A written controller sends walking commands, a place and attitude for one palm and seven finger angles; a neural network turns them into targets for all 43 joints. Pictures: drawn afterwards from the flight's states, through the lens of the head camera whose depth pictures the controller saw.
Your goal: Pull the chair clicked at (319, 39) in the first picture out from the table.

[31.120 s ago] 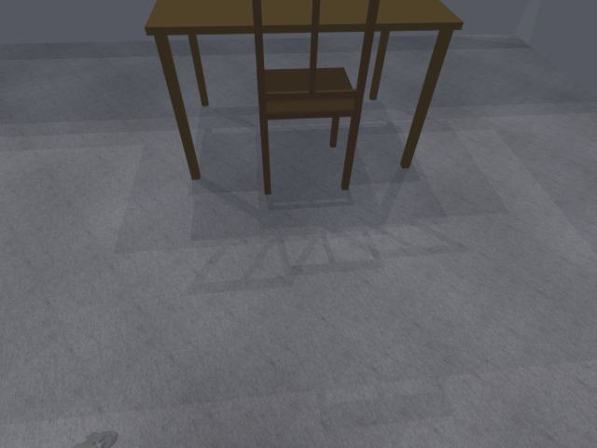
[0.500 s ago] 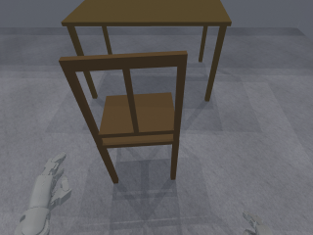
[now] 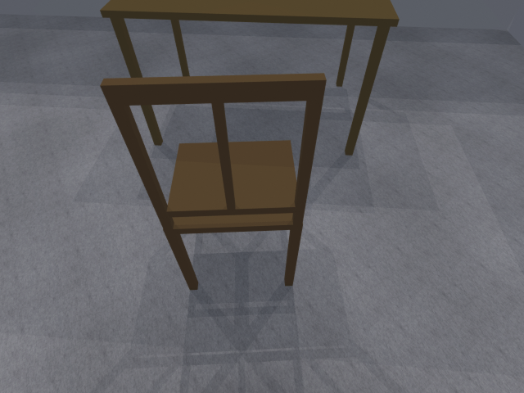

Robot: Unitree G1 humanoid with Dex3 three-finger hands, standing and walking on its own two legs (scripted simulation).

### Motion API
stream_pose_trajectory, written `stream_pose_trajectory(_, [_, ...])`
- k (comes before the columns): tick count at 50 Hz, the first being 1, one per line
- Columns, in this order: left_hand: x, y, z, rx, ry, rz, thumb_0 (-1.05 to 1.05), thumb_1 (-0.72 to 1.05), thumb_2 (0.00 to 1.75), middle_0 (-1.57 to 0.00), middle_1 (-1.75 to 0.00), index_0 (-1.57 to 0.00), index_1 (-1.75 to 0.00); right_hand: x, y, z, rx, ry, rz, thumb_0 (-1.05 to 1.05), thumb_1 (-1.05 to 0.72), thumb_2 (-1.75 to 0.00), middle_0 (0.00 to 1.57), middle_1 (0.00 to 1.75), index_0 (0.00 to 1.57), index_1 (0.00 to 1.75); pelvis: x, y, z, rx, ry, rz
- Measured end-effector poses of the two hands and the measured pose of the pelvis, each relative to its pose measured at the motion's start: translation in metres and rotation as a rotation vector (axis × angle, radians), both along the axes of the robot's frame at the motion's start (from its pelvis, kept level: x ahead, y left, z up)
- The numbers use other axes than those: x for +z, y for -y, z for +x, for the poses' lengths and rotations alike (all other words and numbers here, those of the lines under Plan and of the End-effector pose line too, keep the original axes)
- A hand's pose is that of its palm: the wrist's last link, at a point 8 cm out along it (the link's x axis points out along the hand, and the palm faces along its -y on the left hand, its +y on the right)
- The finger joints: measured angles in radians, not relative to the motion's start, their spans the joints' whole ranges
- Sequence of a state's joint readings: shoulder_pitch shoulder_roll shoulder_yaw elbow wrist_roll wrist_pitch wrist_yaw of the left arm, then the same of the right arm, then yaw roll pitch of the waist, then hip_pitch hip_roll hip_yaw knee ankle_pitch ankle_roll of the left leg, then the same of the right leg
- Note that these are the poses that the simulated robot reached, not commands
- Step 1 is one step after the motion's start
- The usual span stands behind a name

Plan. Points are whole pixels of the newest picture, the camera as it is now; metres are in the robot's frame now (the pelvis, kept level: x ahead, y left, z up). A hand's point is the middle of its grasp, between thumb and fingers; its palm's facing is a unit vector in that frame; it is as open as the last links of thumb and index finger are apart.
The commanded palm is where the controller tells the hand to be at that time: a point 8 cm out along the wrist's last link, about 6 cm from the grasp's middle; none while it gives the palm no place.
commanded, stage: let the arm hang, fingers relaxed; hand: left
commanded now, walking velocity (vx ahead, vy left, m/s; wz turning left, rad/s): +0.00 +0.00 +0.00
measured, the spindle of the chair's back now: (225, 162) +0.61 +0.13 -0.07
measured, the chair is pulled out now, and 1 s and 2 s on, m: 0.70 0.70 0.70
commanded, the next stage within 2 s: look to check the result in 0.48 s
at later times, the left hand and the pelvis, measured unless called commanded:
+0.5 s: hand out of the picture -0.01 +0.14 -0.18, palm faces +0.03 -0.99 -0.15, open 7.4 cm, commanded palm none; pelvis +0.01 +0.00 +0.00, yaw -1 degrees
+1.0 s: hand out of the picture -0.01 +0.14 -0.17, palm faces +0.03 -0.99 -0.16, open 7.4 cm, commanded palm none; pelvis +0.02 +0.00 +0.00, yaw -1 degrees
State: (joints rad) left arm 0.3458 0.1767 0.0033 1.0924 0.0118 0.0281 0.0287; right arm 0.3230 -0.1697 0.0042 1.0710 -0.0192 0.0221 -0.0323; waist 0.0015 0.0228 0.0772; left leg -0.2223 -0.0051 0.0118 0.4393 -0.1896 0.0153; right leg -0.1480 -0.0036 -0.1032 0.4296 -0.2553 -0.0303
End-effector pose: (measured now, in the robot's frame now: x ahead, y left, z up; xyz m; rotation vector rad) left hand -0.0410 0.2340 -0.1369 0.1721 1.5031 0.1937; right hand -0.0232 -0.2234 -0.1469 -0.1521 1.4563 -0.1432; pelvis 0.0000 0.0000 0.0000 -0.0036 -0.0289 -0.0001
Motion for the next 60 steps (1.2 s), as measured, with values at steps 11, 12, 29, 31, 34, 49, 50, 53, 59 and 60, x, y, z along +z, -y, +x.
stream_pose_trajectory(11, [-0.007,0.029,0.015,-0.003,0.042,-0.061,0.01,0.91,0.9,-0.2,-0.3,-0.19,-0.3,-0.006,-0.03,-0.006,-0.031,0.0,0.068,0.0,-0.91,-0.9,0.2,0.3,0.2,0.3,0.0,-0.001,0.002,-0.009,0.001,0.006])
stream_pose_trajectory(12, [-0.007,0.031,0.017,-0.004,0.049,-0.066,0.01,0.91,0.9,-0.2,-0.3,-0.19,-0.3,-0.007,-0.032,-0.006,-0.034,0.001,0.07,0.0,-0.91,-0.9,0.2,0.3,0.2,0.3,0.0,-0.001,0.002,-0.01,0.001,0.006])
stream_pose_trajectory(29, [-0.01,0.039,0.027,0.004,0.053,-0.078,0.01,0.91,0.9,-0.2,-0.3,-0.19,-0.3,-0.004,-0.028,-0.003,-0.058,-0.004,0.051,0.0,-0.91,-0.9,0.2,0.3,0.2,0.3,0.0,0.002,0.012,-0.016,0.002,0.007])
stream_pose_trajectory(31, [-0.009,0.039,0.027,0.004,0.05,-0.075,0.01,0.91,0.9,-0.2,-0.3,-0.19,-0.3,-0.004,-0.026,-0.002,-0.057,-0.005,0.049,0.0,-0.91,-0.9,0.2,0.3,0.2,0.3,0.0,0.002,0.013,-0.017,0.002,0.007])
stream_pose_trajectory(34, [-0.008,0.038,0.027,0.004,0.048,-0.07,0.01,0.91,0.9,-0.2,-0.3,-0.19,-0.3,-0.004,-0.025,-0.001,-0.056,-0.005,0.047,0.0,-0.91,-0.9,0.2,0.3,0.2,0.3,0.0,0.003,0.014,-0.017,0.003,0.008])
stream_pose_trajectory(49, [-0.008,0.039,0.03,-0.002,0.053,-0.071,0.01,0.91,0.9,-0.2,-0.3,-0.19,-0.3,-0.004,-0.023,0.005,-0.056,0.005,0.048,0.0,-0.91,-0.9,0.2,0.3,0.2,0.3,0.0,0.005,0.017,-0.02,0.006,0.008])
stream_pose_trajectory(50, [-0.008,0.04,0.03,-0.002,0.054,-0.072,0.01,0.91,0.9,-0.2,-0.3,-0.19,-0.3,-0.004,-0.023,0.005,-0.057,0.005,0.048,0.0,-0.91,-0.9,0.2,0.3,0.2,0.3,0.0,0.005,0.017,-0.02,0.007,0.007])
stream_pose_trajectory(53, [-0.009,0.041,0.031,-0.002,0.055,-0.075,0.01,0.91,0.9,-0.2,-0.3,-0.19,-0.3,-0.004,-0.024,0.005,-0.057,0.004,0.048,0.0,-0.91,-0.9,0.2,0.3,0.2,0.3,0.0,0.005,0.017,-0.02,0.007,0.007])
stream_pose_trajectory(59, [-0.009,0.041,0.031,0.0,0.055,-0.079,0.01,0.91,0.9,-0.2,-0.3,-0.19,-0.3,-0.003,-0.024,0.004,-0.057,-0.002,0.047,0.0,-0.91,-0.9,0.2,0.3,0.2,0.3,0.0,0.004,0.017,-0.019,0.008,0.007])
stream_pose_trajectory(60, [-0.009,0.041,0.03,0.0,0.054,-0.079,0.01,0.91,0.9,-0.2,-0.3,-0.19,-0.3,-0.003,-0.025,0.003,-0.058,-0.003,0.047,0.0,-0.91,-0.9,0.2,0.3,0.2,0.3,0.0,0.004,0.017,-0.019,0.009,0.007])
